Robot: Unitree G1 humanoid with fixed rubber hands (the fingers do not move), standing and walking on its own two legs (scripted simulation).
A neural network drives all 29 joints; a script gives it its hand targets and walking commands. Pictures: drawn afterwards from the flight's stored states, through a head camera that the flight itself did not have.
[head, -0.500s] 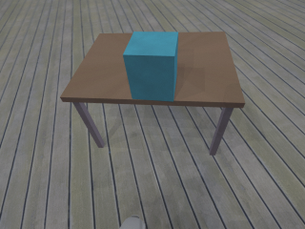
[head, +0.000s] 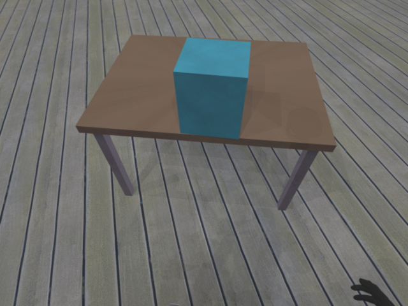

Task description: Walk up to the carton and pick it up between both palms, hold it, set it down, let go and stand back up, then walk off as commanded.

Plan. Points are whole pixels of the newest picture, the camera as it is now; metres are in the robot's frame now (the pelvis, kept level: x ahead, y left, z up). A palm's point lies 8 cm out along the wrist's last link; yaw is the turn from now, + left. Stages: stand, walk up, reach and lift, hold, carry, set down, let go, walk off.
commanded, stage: stand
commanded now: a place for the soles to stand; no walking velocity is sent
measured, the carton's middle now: (213, 90) +0.79 -0.01 -0.05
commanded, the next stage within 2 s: none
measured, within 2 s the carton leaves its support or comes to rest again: neither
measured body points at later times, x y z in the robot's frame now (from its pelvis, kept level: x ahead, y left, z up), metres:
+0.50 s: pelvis +0.00 +0.00 +0.00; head +0.02 +0.00 +0.45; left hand +0.09 +0.33 -0.09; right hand +0.14 -0.32 -0.09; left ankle +0.06 +0.16 -0.72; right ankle +0.01 -0.11 -0.72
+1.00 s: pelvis +0.00 +0.00 +0.00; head +0.00 +0.00 +0.45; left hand +0.09 +0.33 -0.09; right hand +0.14 -0.31 -0.08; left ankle +0.06 +0.16 -0.72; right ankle +0.01 -0.11 -0.72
